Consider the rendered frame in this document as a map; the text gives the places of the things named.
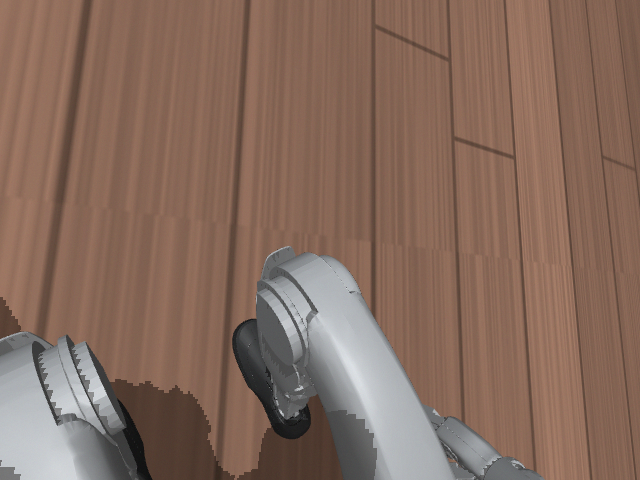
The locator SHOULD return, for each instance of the right robot arm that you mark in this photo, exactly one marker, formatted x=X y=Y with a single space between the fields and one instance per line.
x=508 y=468

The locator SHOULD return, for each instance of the left robot foot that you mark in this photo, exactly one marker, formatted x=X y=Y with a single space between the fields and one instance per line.
x=136 y=445

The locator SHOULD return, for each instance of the right robot foot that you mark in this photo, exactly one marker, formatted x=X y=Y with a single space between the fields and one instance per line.
x=258 y=378

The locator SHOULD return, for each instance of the right robot hand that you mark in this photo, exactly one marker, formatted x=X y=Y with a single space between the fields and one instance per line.
x=471 y=451

